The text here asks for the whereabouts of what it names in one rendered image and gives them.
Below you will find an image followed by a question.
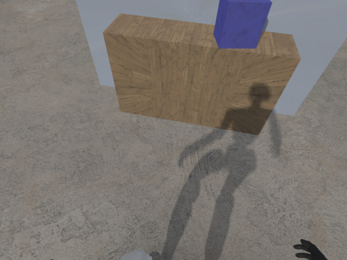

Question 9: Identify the carton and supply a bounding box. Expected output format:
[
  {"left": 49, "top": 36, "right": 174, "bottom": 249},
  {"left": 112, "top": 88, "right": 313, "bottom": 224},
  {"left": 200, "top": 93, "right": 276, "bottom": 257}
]
[{"left": 214, "top": 0, "right": 272, "bottom": 49}]

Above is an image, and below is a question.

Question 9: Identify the pedestal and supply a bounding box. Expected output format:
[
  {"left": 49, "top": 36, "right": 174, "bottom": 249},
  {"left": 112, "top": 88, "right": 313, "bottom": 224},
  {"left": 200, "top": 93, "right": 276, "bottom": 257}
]
[{"left": 103, "top": 14, "right": 301, "bottom": 135}]

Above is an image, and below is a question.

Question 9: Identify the right robot hand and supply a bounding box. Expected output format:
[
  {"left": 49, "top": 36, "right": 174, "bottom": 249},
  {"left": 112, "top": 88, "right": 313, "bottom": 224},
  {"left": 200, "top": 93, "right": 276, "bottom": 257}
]
[{"left": 293, "top": 239, "right": 328, "bottom": 260}]

